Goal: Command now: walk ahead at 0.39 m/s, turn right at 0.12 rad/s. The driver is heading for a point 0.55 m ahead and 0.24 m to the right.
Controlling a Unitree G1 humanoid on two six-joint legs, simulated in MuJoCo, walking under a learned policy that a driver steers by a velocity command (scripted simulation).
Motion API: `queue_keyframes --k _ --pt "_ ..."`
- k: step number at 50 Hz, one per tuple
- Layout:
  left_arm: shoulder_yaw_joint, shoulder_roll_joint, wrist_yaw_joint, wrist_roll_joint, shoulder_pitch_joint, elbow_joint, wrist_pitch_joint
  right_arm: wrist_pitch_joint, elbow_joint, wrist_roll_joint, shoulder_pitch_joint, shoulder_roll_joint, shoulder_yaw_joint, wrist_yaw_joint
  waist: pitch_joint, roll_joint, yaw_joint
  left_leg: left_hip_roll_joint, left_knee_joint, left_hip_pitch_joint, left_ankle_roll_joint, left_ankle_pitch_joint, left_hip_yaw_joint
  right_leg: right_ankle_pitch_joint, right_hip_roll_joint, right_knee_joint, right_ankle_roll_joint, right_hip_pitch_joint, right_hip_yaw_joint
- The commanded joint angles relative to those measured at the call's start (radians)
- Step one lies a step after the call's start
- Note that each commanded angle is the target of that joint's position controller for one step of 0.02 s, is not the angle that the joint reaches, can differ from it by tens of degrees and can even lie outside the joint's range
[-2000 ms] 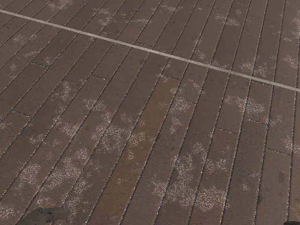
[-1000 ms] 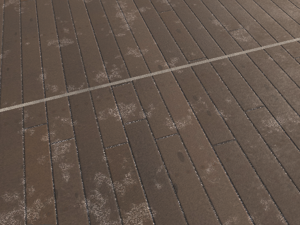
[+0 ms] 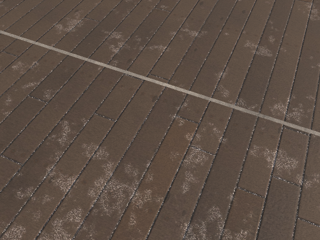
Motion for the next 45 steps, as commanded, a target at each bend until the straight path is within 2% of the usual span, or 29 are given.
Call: queue_keyframes --k 1,6,7,8,9,10,13,14,15,16,17,19,21,23,26,30,31,32,33,34,35,36,37,38,39,40,41,42,45 --pt "0.014 0.071 0.003 -0.003 0.007 -0.071 -0.017 -0.054 -0.036 -0.016 -0.003 -0.170 -0.053 -0.008 -0.063 0.186 -0.018 0.255 -0.374 0.019 0.170 -0.380 -0.224 0.157 -0.006 -0.108 -0.022 0.003 0.015" --pt "0.004 0.048 0.015 -0.010 -0.045 -0.109 -0.031 -0.108 0.010 -0.008 0.058 -0.186 -0.067 -0.006 0.028 0.124 -0.033 0.340 -0.423 0.123 0.145 -0.360 -0.180 0.228 -0.035 -0.275 -0.083 -0.097 0.065" --pt "0.011 0.064 -0.035 0.089 -0.029 -0.120 -0.001 -0.097 0.010 -0.055 0.058 -0.170 -0.057 0.007 0.039 0.133 -0.007 0.324 -0.432 0.063 0.093 -0.445 -0.121 0.183 0.007 -0.346 -0.101 -0.010 0.005" --pt "0.020 0.075 -0.057 0.081 -0.067 -0.117 0.008 -0.090 0.017 -0.062 0.073 -0.152 -0.054 0.010 0.076 0.129 -0.034 0.287 -0.422 0.073 0.077 -0.411 -0.050 0.167 0.026 -0.366 -0.121 -0.018 -0.039" --pt "0.014 0.054 -0.069 0.062 -0.044 -0.138 0.013 -0.085 0.005 -0.052 0.040 -0.197 -0.066 0.004 0.048 0.193 -0.012 0.324 -0.427 0.041 0.071 -0.480 -0.070 0.163 0.024 -0.378 -0.139 0.061 -0.051" --pt "0.018 0.063 -0.075 0.053 -0.039 -0.140 0.016 -0.085 0.009 -0.048 0.031 -0.210 -0.071 0.000 0.058 0.182 -0.005 0.339 -0.424 0.011 0.066 -0.504 -0.065 0.153 0.011 -0.379 -0.155 0.107 -0.053" --pt "0.026 0.063 -0.060 0.042 0.100 -0.084 0.002 -0.072 0.026 -0.063 0.013 -0.200 -0.065 -0.002 0.048 0.028 0.063 0.289 -0.203 0.016 0.053 -0.418 0.067 0.101 0.090 -0.507 -0.205 0.284 -0.125" --pt "0.044 0.096 -0.042 0.050 0.302 -0.006 -0.010 -0.066 0.029 -0.080 0.007 -0.160 -0.052 -0.002 -0.005 -0.124 0.144 0.191 0.168 -0.051 0.041 -0.186 0.170 0.024 0.132 -0.570 -0.229 0.472 -0.072" --pt "0.066 0.196 -0.025 0.053 0.425 -0.002 -0.024 -0.072 -0.034 -0.074 -0.064 -0.079 -0.022 0.003 -0.028 -0.334 0.190 0.082 0.569 -0.375 -0.012 -0.159 0.174 -0.254 -0.076 -0.749 -0.320 0.644 0.408" --pt "0.065 0.230 -0.022 0.042 0.379 -0.046 -0.025 -0.088 -0.111 -0.065 -0.130 -0.071 -0.016 0.016 -0.041 -0.360 0.151 -0.053 0.731 -0.664 -0.033 -0.282 -0.048 -0.329 -0.188 -0.995 -0.398 0.735 0.916" --pt "0.067 0.222 -0.011 0.052 0.318 -0.070 -0.025 -0.105 -0.105 -0.071 -0.134 -0.103 -0.016 0.026 -0.027 -0.202 0.128 0.030 0.827 -0.740 -0.034 -0.210 -0.121 -0.232 -0.237 -0.969 -0.415 0.762 0.878" --pt "0.057 0.171 -0.005 0.050 0.333 -0.058 -0.040 -0.118 -0.053 -0.083 -0.121 -0.132 -0.018 0.033 -0.005 0.063 0.082 0.112 0.737 -0.598 -0.033 -0.054 -0.122 0.028 -0.160 -0.873 -0.348 0.606 0.614" --pt "0.048 0.152 0.011 0.036 0.259 -0.070 -0.053 -0.095 -0.035 -0.091 -0.081 -0.122 -0.007 0.043 -0.002 -0.022 0.033 0.130 0.647 -0.502 -0.067 0.009 -0.116 -0.049 -0.097 -0.962 -0.345 0.478 0.559" --pt "0.038 0.130 0.011 0.036 0.276 -0.048 -0.066 -0.069 -0.033 -0.076 -0.120 -0.118 0.000 0.049 0.042 0.006 0.031 0.119 0.585 -0.505 -0.088 0.052 -0.080 0.097 -0.046 -0.992 -0.348 0.448 0.482" --pt "0.048 0.139 0.014 0.036 0.304 -0.009 -0.072 -0.064 -0.069 -0.063 -0.231 -0.089 0.021 0.054 0.053 0.024 0.056 0.073 0.393 -0.479 -0.107 0.132 -0.043 0.332 0.005 -0.985 -0.346 0.448 0.414" --pt "0.056 0.150 0.021 0.033 0.324 0.037 -0.074 -0.081 -0.127 -0.040 -0.374 -0.075 0.040 0.058 0.061 -0.068 0.106 0.028 0.129 -0.341 -0.093 0.241 -0.011 0.558 0.006 -0.968 -0.316 0.445 0.409" --pt "0.054 0.148 0.020 0.026 0.313 0.042 -0.075 -0.078 -0.119 -0.038 -0.357 -0.080 0.038 0.056 0.030 -0.048 0.105 0.002 0.116 -0.285 -0.084 0.267 0.000 0.634 0.017 -0.979 -0.302 0.463 0.398" --pt "0.057 0.167 0.025 0.024 0.286 0.045 -0.078 -0.085 -0.119 -0.034 -0.315 -0.087 0.035 0.047 0.045 -0.114 0.071 0.000 0.051 -0.176 -0.064 0.271 -0.011 0.799 -0.009 -0.928 -0.283 0.433 0.401" --pt "0.058 0.178 0.026 0.022 0.272 0.058 -0.081 -0.092 -0.091 -0.038 -0.226 -0.121 0.021 0.030 0.010 -0.106 0.031 -0.030 0.020 -0.046 -0.042 0.256 -0.006 1.036 0.002 -0.837 -0.244 0.453 0.377" --pt "0.064 0.194 0.024 0.017 0.278 0.069 -0.086 -0.099 -0.041 -0.043 -0.070 -0.165 -0.002 0.009 -0.083 -0.098 -0.032 -0.059 0.025 0.124 -0.021 0.240 -0.003 1.208 0.023 -0.668 -0.206 0.479 0.354" --pt "0.067 0.198 0.024 0.019 0.232 0.061 -0.091 -0.107 0.017 -0.043 0.117 -0.195 -0.018 -0.007 -0.160 -0.089 -0.128 -0.006 -0.006 0.319 -0.008 0.309 -0.017 1.128 0.059 -0.463 -0.173 0.419 0.335" --pt "0.047 0.108 0.030 0.025 0.238 0.046 -0.097 -0.118 0.047 -0.071 0.300 -0.248 -0.037 -0.022 -0.287 -0.024 -0.181 0.185 0.046 0.556 0.009 0.179 -0.188 0.801 0.111 -0.171 -0.158 0.273 0.309" --pt "-0.029 -0.140 0.041 0.006 0.456 0.038 -0.086 -0.150 0.022 -0.019 0.246 -0.296 -0.052 -0.014 -0.513 0.476 -0.035 0.497 -0.049 0.886 0.201 0.417 -0.759 -0.103 0.259 0.255 -0.088 -0.026 0.309" --pt "-0.004 0.027 0.045 -0.014 0.433 0.043 -0.071 -0.147 0.008 -0.007 0.193 -0.222 -0.047 -0.002 -0.501 0.335 -0.072 0.470 -0.148 0.783 0.223 0.295 -0.858 -0.037 0.190 0.363 -0.065 -0.075 0.291" --pt "0.017 0.101 0.050 -0.022 0.285 0.015 -0.059 -0.145 -0.009 -0.011 0.103 -0.144 -0.032 -0.003 -0.333 0.198 -0.077 0.413 -0.146 0.619 0.202 0.393 -0.621 0.029 0.137 0.341 -0.054 -0.073 0.247" --pt "0.017 0.107 0.053 -0.011 0.193 -0.013 -0.051 -0.147 0.019 -0.018 0.049 -0.114 -0.025 0.009 -0.200 0.066 -0.054 0.362 -0.147 0.455 0.186 0.585 -0.459 0.056 0.100 0.295 -0.044 -0.067 0.205" --pt "0.022 0.107 0.053 0.011 0.119 -0.035 -0.048 -0.155 0.035 -0.024 0.039 -0.094 -0.018 0.017 -0.152 0.037 -0.047 0.310 -0.167 0.356 0.167 0.712 -0.359 0.066 0.073 0.228 -0.051 -0.043 0.195" --pt "0.022 0.085 0.047 0.005 0.123 -0.048 -0.043 -0.162 0.057 -0.030 0.036 -0.098 -0.020 0.024 -0.108 0.087 -0.018 0.297 -0.185 0.291 0.184 0.804 -0.295 0.060 0.056 0.198 -0.051 -0.027 0.205" --pt "0.004 0.012 0.046 0.007 0.108 -0.060 -0.030 -0.170 0.107 -0.007 0.010 -0.083 -0.018 0.024 -0.064 0.101 0.021 0.252 -0.247 0.182 0.182 0.862 -0.162 0.086 0.055 -0.032 -0.055 0.014 0.178"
